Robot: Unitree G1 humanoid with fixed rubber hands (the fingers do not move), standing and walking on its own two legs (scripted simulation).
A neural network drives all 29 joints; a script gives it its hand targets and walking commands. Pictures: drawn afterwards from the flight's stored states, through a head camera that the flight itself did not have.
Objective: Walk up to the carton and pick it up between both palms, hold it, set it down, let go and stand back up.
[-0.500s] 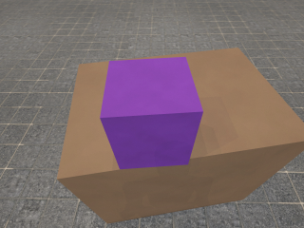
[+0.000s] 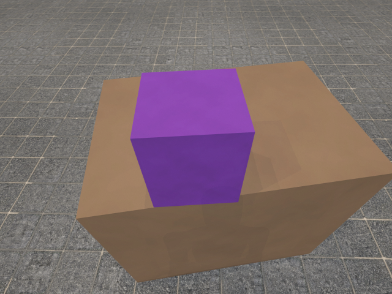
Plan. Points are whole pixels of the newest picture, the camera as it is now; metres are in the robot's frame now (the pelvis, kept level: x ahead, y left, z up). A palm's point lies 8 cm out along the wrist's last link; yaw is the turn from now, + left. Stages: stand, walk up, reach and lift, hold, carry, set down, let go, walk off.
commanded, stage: stand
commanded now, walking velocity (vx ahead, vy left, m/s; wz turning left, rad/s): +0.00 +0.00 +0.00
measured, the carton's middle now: (192, 141) +0.43 +0.04 +0.06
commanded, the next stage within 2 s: none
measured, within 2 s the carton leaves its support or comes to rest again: neither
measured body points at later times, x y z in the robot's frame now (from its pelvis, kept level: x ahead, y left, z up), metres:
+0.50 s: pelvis +0.00 +0.00 +0.00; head +0.01 +0.01 +0.45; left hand -0.03 +0.20 -0.17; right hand -0.02 -0.20 -0.16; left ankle +0.01 +0.09 -0.74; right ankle -0.03 -0.12 -0.74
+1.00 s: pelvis +0.00 +0.01 +0.00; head +0.01 +0.02 +0.45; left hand -0.03 +0.21 -0.17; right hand -0.03 -0.19 -0.16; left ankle +0.01 +0.09 -0.74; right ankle -0.03 -0.12 -0.74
